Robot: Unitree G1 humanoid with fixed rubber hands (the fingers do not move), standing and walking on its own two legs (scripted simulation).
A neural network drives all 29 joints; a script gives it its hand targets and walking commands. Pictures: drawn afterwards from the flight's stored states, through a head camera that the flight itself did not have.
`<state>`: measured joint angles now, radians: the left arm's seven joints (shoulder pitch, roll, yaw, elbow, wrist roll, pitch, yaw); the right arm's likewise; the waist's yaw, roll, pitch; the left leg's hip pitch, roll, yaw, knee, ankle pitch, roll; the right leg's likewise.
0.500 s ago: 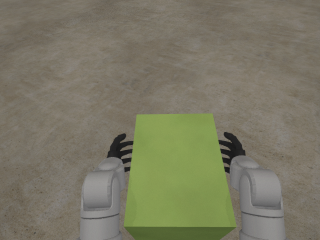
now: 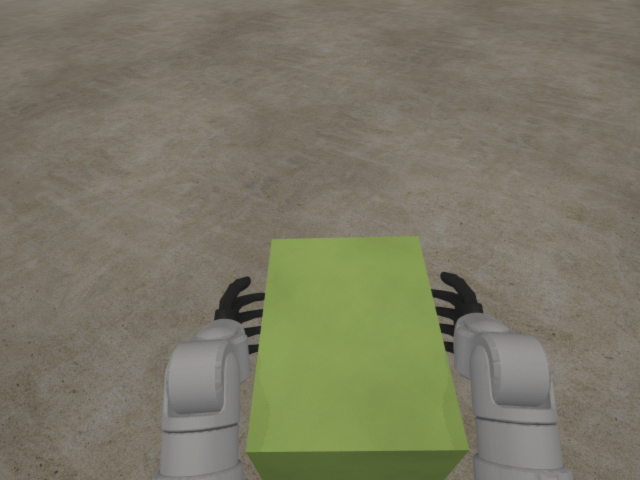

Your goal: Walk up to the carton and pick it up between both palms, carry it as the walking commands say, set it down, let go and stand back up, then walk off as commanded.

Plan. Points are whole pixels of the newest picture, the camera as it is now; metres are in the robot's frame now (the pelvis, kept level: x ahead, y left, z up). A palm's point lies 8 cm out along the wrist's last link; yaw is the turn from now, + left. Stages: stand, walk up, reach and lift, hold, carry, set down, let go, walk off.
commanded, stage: carry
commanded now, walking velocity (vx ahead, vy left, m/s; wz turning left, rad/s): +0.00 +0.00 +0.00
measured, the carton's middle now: (347, 373) +0.26 -0.01 +0.02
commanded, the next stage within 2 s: none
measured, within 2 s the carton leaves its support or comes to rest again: neither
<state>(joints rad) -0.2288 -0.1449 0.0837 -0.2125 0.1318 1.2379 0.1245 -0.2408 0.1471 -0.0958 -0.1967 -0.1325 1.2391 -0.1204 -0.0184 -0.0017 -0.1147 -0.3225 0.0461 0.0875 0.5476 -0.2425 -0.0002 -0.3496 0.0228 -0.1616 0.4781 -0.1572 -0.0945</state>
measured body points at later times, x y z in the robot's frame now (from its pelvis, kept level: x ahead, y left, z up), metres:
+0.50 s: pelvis +0.01 +0.02 -0.01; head -0.01 +0.02 +0.44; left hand +0.28 +0.18 +0.07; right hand +0.30 -0.10 +0.07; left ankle +0.03 +0.12 -0.73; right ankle +0.07 -0.06 -0.73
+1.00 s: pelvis -0.01 +0.01 +0.00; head +0.00 +0.01 +0.45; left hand +0.23 +0.24 +0.08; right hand +0.32 -0.03 +0.08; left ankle -0.02 +0.12 -0.69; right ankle +0.01 -0.10 -0.73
